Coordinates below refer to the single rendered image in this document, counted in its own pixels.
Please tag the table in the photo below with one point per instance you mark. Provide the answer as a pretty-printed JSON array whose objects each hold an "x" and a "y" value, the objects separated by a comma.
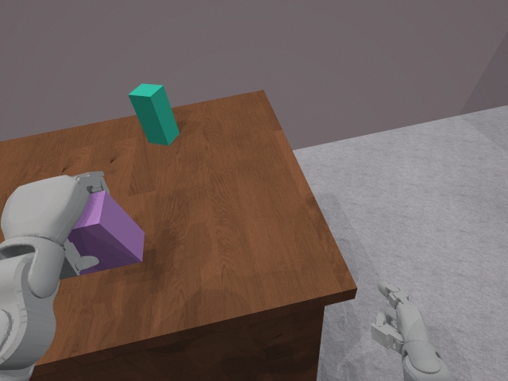
[{"x": 238, "y": 260}]

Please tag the sponge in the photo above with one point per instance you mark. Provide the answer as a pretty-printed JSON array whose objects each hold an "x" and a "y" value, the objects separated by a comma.
[{"x": 107, "y": 232}]

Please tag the left robot forearm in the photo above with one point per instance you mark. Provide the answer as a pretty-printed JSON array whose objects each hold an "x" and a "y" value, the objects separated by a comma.
[{"x": 30, "y": 270}]

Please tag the right robot forearm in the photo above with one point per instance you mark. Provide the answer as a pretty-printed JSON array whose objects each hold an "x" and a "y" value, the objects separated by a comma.
[{"x": 421, "y": 361}]

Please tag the robot left hand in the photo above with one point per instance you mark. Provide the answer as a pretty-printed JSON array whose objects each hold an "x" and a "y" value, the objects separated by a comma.
[{"x": 50, "y": 208}]

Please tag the robot right hand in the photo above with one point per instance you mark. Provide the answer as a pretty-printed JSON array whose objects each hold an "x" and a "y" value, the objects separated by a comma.
[{"x": 406, "y": 325}]

